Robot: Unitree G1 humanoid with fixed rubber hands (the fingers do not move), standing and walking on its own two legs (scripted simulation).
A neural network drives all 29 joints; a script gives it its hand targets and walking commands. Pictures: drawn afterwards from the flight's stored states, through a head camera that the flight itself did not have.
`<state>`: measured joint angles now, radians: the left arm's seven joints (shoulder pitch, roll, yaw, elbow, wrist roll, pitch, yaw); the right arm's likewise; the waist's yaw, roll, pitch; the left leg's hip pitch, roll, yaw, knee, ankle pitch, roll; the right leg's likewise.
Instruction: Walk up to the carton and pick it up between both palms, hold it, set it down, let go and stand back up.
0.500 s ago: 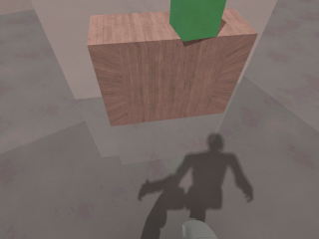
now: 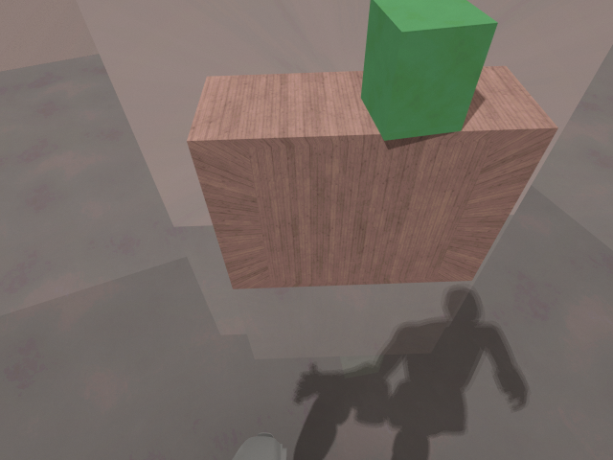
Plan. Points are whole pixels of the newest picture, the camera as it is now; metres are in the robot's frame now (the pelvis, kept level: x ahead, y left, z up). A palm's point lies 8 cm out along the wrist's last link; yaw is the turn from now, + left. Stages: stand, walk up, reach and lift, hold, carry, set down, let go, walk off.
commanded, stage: walk up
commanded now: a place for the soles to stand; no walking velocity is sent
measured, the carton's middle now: (417, 66) +0.97 -0.17 +0.06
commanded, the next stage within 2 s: none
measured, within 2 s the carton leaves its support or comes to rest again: neither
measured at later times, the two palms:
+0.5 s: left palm (181, 385) +0.25 +0.25 -0.12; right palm out of the picture +0.22 -0.41 -0.11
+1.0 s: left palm (217, 310) +0.39 +0.22 -0.13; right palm (601, 328) +0.38 -0.41 -0.09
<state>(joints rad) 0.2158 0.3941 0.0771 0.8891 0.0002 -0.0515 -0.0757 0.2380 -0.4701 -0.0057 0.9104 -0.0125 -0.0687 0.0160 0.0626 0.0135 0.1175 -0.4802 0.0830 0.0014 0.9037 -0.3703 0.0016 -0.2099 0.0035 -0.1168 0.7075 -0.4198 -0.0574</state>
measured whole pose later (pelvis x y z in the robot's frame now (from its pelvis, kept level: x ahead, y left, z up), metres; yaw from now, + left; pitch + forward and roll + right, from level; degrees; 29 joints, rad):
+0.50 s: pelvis +0.16 -0.07 -0.02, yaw -2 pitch -3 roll +2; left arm 0.22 0.42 0.08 0.89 0.00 -0.04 -0.08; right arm 0.26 -0.47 -0.01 0.91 -0.01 -0.09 0.00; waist 0.01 -0.05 0.10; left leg -0.39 0.08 -0.02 1.09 -0.48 0.00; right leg -0.50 -0.05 -0.06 0.89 -0.34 -0.04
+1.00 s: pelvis +0.31 -0.08 -0.01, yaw -1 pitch -4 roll +0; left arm 0.22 0.41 0.08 0.88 0.00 0.00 -0.08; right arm 0.27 -0.43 -0.01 0.91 -0.01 -0.11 -0.02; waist 0.01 -0.07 0.10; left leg -0.40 0.07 0.07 0.81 -0.33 0.00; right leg -0.41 0.00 -0.04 1.15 -0.50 -0.04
